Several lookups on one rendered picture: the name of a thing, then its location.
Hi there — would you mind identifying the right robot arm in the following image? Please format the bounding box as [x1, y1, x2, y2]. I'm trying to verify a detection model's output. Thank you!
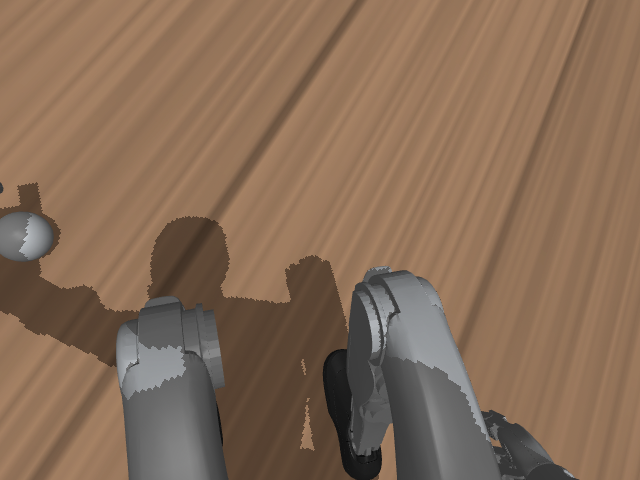
[526, 464, 579, 480]

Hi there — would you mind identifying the ball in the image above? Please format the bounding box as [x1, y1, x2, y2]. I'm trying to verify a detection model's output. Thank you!
[0, 212, 54, 262]

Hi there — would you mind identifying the right robot hand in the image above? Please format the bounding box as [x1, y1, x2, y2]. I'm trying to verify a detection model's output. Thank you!
[481, 410, 554, 480]

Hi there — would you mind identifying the right robot foot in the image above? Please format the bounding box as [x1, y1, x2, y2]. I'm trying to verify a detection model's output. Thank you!
[323, 349, 382, 480]

